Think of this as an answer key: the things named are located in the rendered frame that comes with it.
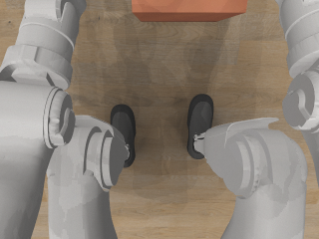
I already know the robot left upper arm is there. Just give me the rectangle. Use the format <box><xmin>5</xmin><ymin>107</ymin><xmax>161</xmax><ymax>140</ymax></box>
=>
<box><xmin>0</xmin><ymin>81</ymin><xmax>76</xmax><ymax>239</ymax></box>

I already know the robot right upper arm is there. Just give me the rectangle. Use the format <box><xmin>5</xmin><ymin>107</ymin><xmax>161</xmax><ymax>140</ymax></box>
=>
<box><xmin>282</xmin><ymin>67</ymin><xmax>319</xmax><ymax>188</ymax></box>

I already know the right robot forearm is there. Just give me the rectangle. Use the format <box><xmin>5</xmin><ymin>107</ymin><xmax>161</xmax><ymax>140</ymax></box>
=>
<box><xmin>275</xmin><ymin>0</ymin><xmax>319</xmax><ymax>79</ymax></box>

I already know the left robot forearm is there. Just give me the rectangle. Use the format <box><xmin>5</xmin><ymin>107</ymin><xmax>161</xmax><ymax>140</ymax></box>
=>
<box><xmin>0</xmin><ymin>0</ymin><xmax>87</xmax><ymax>91</ymax></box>

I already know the carton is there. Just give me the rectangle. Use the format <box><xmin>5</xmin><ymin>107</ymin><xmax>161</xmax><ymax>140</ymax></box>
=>
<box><xmin>132</xmin><ymin>0</ymin><xmax>248</xmax><ymax>22</ymax></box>

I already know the robot right thigh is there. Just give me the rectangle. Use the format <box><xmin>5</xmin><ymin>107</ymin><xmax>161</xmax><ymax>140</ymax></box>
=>
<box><xmin>219</xmin><ymin>128</ymin><xmax>307</xmax><ymax>239</ymax></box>

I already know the robot left shin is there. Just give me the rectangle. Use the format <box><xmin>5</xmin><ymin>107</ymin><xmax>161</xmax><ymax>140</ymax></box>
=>
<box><xmin>46</xmin><ymin>115</ymin><xmax>130</xmax><ymax>177</ymax></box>

